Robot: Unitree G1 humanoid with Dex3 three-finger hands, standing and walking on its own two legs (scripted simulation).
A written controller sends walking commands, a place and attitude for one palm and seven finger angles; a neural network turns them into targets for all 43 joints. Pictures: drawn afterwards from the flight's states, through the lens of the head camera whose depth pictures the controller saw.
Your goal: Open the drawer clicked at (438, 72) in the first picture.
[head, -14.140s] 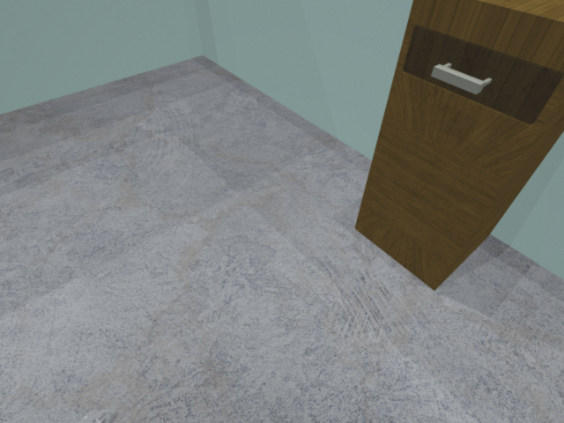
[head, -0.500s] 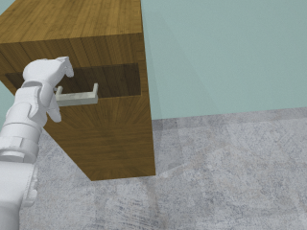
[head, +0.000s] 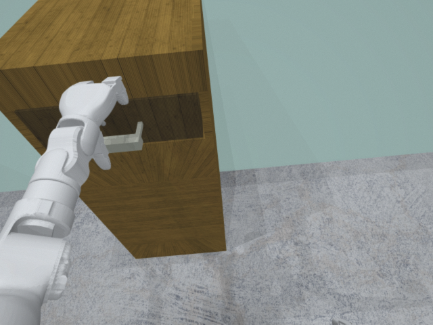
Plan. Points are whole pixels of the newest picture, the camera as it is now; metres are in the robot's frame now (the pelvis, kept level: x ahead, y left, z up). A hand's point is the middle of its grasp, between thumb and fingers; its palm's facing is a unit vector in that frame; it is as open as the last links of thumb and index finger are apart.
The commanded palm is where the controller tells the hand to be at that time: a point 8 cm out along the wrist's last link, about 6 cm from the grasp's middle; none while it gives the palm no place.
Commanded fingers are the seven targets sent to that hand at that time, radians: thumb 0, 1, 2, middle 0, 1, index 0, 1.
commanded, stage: move the hooked fingers above the handle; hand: left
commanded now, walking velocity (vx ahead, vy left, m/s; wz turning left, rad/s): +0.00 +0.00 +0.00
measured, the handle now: (112, 136) +0.49 +0.25 +0.07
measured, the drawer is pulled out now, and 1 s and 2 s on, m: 0.00 0.00 0.00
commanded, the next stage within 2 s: none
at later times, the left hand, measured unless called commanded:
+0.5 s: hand (116, 127) +0.45 +0.21 +0.13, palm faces +0.08 -0.03 -1.00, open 13.8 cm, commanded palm +0.43 +0.27 +0.20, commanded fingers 0.00 -0.50 0.30 -0.30 -1.20 -0.30 -1.20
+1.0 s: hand (109, 147) +0.42 +0.22 +0.11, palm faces -0.10 -0.03 -0.99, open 13.8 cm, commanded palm +0.43 +0.26 +0.20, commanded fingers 0.00 -0.50 0.30 -0.30 -1.20 -0.30 -1.20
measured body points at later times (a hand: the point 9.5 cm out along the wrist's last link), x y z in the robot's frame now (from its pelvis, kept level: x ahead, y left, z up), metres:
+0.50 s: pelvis +0.00 +0.00 +0.00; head +0.05 -0.02 +0.44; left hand +0.44 +0.21 +0.19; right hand +0.09 -0.28 -0.14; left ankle -0.01 +0.10 -0.74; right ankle -0.02 -0.11 -0.74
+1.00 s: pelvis -0.01 +0.00 +0.00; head +0.04 -0.01 +0.44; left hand +0.42 +0.22 +0.17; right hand +0.10 -0.29 -0.13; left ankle -0.01 +0.10 -0.74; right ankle -0.02 -0.11 -0.74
